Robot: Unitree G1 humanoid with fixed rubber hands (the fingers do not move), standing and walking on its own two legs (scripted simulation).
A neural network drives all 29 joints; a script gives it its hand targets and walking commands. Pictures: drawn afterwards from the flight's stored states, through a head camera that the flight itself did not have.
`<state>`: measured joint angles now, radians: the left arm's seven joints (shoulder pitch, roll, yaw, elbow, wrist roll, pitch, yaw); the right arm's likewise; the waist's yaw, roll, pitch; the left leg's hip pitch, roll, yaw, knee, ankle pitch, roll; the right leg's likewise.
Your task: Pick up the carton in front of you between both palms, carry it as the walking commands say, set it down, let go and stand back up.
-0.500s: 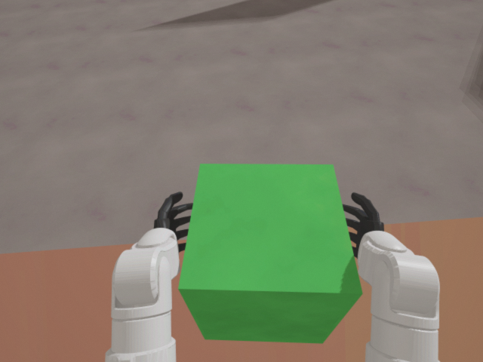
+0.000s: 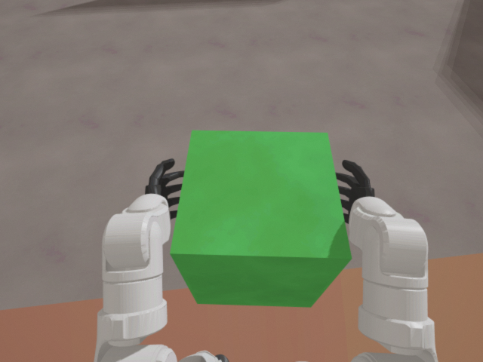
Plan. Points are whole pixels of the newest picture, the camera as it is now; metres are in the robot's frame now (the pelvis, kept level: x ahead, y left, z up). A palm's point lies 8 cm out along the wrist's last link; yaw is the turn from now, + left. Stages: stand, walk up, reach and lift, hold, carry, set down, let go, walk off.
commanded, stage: carry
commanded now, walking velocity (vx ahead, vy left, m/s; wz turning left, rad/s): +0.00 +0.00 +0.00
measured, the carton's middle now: (256, 226) +0.32 +0.00 +0.02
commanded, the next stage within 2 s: none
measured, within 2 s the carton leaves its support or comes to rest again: neither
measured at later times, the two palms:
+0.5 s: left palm (169, 110) +0.51 +0.15 +0.11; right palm (332, 104) +0.52 -0.15 +0.12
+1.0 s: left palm (168, 92) +0.56 +0.16 +0.12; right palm (324, 85) +0.57 -0.14 +0.12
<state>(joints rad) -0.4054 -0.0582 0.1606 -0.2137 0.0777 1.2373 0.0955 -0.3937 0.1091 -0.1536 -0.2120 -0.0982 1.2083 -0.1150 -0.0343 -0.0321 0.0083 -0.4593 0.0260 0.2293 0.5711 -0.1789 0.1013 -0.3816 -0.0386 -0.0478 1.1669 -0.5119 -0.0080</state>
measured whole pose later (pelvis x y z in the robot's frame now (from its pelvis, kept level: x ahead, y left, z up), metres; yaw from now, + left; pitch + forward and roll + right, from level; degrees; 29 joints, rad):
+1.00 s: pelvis +0.20 +0.00 +0.01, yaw +1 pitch +4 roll +0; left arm -0.63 -0.04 0.22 -0.04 0.07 1.21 0.12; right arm -0.64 0.06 -0.24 -0.04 -0.08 1.20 -0.12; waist 0.00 -0.02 0.05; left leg -0.36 0.00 0.06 0.52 -0.19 0.03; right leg -0.29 0.00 -0.08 0.54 -0.32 -0.03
